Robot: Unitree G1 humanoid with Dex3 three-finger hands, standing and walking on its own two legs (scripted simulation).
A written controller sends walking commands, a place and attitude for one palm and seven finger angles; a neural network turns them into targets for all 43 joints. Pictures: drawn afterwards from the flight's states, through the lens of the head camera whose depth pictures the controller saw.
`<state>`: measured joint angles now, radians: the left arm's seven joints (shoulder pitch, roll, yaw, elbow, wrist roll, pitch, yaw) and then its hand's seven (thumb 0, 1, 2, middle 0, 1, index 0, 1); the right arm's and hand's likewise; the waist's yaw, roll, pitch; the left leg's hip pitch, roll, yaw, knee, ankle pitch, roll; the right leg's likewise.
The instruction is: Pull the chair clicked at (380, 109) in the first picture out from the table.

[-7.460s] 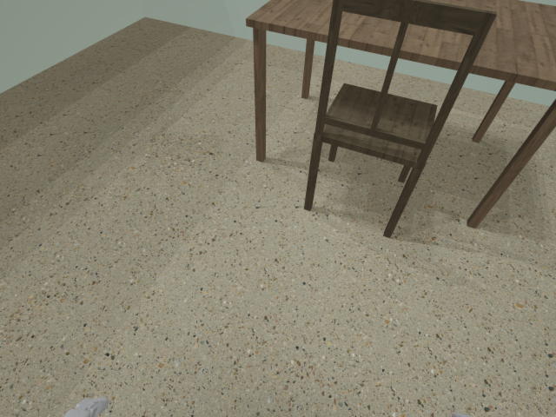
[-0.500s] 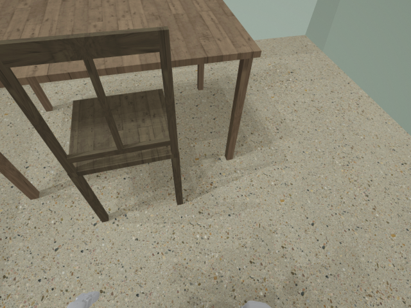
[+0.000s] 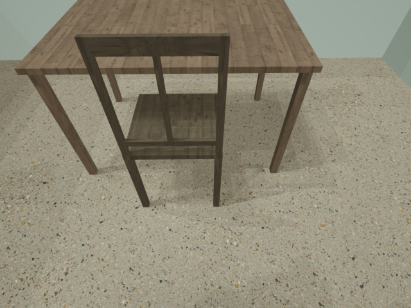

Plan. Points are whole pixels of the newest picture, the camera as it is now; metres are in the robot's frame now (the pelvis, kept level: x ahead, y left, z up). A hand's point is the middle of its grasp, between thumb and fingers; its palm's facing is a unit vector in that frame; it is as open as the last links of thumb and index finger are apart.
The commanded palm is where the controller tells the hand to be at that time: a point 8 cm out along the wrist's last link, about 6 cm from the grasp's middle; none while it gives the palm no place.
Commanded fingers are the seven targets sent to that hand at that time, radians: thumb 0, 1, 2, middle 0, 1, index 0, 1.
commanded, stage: take the last steps up to it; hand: left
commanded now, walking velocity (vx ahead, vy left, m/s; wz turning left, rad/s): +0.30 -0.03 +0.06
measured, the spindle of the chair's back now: (164, 104) +0.73 +0.20 -0.06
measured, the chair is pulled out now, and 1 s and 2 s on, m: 0.00 0.00 0.00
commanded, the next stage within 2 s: come to a stop and stand still in 0.82 s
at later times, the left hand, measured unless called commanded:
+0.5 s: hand out of the picture +0.14 +0.22 -0.18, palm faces -0.01 -0.99 -0.15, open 7.4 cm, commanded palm none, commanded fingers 0.00 0.90 0.90 -0.20 -0.30 -0.20 -0.30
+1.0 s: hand (160, 238) +0.31 +0.15 -0.17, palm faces +0.03 -0.98 -0.21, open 7.2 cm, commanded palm none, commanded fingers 0.00 0.90 0.90 -0.20 -0.30 -0.20 -0.30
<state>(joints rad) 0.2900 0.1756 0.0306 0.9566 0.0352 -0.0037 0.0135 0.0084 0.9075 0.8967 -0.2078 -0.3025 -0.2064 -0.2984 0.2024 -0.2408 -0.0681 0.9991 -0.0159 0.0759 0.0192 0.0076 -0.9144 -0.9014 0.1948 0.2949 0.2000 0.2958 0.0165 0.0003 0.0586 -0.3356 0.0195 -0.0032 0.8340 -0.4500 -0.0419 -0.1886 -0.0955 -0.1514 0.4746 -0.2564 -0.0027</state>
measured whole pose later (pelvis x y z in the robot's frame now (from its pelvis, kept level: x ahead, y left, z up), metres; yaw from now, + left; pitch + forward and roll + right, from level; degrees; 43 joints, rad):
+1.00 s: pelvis +0.27 -0.03 +0.00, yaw +0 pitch +0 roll -1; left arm 0.24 0.16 0.03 1.08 0.02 -0.05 0.02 -0.01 0.94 0.90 -0.20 -0.30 -0.20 -0.30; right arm 0.18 -0.18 -0.05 1.04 -0.02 -0.02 -0.01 0.01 -0.94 -0.90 0.19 0.29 0.20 0.30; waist -0.01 0.03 0.04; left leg -0.45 0.09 0.06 0.76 -0.30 -0.01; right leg -0.15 0.05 -0.16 0.39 -0.24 -0.09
